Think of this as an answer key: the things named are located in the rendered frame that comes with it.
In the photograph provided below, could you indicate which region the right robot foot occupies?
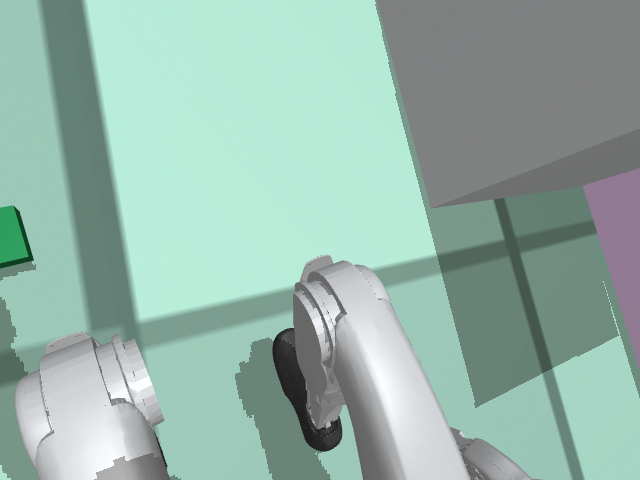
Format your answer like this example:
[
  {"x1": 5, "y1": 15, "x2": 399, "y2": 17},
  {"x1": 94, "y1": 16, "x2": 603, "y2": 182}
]
[{"x1": 272, "y1": 328, "x2": 342, "y2": 452}]

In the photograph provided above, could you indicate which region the right robot hand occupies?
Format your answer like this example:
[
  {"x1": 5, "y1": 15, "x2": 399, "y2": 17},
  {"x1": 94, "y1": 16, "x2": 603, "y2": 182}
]
[{"x1": 450, "y1": 427, "x2": 533, "y2": 480}]

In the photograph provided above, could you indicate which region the small box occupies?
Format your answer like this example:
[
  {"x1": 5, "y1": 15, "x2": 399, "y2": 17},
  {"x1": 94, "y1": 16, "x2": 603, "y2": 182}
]
[{"x1": 0, "y1": 205, "x2": 34, "y2": 268}]

